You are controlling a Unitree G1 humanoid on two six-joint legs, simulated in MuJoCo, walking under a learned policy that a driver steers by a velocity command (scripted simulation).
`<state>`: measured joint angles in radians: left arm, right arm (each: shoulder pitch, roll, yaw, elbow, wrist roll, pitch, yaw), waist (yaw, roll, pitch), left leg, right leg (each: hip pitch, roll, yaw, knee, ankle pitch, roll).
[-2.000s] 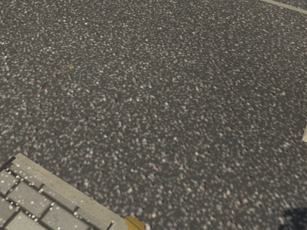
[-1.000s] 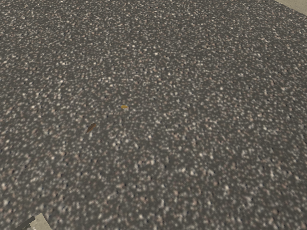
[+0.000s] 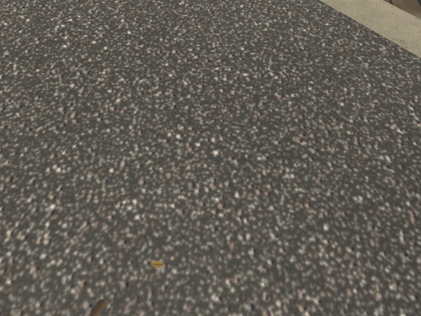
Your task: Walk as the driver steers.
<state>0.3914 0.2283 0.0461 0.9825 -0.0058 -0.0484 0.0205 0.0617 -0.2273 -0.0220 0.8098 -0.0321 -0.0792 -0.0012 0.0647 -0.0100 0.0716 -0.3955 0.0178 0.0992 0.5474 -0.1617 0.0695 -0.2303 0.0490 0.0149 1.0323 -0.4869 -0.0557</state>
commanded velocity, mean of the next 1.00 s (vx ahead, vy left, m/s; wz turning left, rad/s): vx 0.07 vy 0.00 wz -0.42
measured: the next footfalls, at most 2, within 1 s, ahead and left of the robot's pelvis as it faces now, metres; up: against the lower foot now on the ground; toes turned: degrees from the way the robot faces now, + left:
right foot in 0.42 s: +0.12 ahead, -0.12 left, +0.00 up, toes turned -18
left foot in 0.88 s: +0.16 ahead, +0.07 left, +0.00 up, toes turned -25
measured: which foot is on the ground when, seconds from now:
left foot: down 0.00-0.42, up 0.44-0.86, down 0.88-1.00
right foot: up 0.00-0.40, down 0.42-0.88, up 0.90-1.00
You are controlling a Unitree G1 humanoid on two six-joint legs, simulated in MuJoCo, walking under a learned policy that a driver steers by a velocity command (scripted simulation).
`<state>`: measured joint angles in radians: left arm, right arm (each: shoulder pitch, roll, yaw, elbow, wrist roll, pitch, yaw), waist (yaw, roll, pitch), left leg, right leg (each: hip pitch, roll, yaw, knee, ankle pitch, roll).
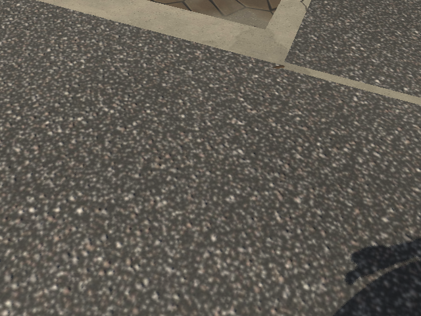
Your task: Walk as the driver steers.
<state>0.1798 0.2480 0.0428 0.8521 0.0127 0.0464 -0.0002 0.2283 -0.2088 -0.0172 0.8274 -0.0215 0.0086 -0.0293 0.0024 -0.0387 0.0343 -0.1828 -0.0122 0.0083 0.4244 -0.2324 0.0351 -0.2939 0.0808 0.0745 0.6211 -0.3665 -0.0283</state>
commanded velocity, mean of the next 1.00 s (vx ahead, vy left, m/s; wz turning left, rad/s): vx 0.24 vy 0.00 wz -0.03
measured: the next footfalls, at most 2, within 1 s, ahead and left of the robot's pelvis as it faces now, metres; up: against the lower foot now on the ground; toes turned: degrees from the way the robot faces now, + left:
right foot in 0.10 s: +0.02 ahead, -0.12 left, +0.00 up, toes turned +4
right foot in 0.90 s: +0.38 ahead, -0.09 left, +0.00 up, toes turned -3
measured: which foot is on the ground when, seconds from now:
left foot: down 0.00-0.90, up 0.92-1.00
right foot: up 0.00-0.08, down 0.10-0.50, up 0.52-0.88, down 0.90-1.00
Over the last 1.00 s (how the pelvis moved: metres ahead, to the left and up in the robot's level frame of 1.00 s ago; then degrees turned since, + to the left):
0.08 0.00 0.01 -25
